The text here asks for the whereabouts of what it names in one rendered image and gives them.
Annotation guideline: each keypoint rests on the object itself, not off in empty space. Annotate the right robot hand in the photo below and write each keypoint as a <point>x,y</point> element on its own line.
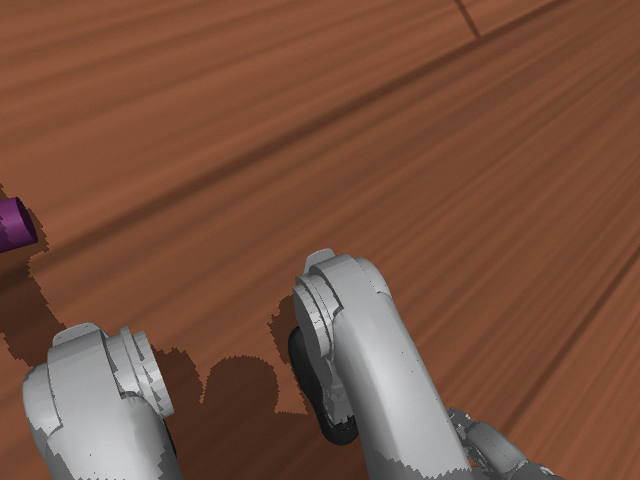
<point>487,447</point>

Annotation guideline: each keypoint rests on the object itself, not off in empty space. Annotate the can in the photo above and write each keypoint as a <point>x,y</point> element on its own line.
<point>16,227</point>

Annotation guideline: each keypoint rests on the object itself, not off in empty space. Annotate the right robot foot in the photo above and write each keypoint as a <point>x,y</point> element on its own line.
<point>340,434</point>

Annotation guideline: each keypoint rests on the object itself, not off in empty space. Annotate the right robot arm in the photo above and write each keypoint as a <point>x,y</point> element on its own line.
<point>535,471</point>

